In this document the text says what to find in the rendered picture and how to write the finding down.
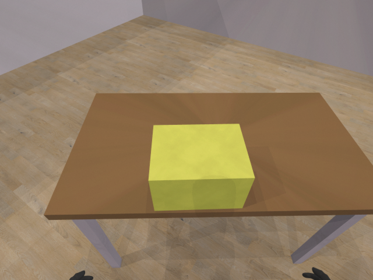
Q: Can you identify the table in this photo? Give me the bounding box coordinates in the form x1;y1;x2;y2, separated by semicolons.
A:
44;93;373;268

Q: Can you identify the right robot hand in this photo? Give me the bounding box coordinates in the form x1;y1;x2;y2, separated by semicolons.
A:
302;267;330;280

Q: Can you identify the carton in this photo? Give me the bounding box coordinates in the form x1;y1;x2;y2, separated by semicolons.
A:
149;124;255;211

